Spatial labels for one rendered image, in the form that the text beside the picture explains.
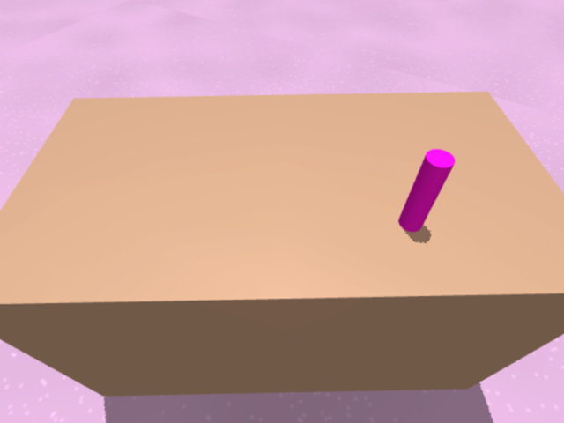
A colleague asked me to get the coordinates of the can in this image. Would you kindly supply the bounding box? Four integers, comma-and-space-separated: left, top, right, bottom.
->
398, 149, 455, 232

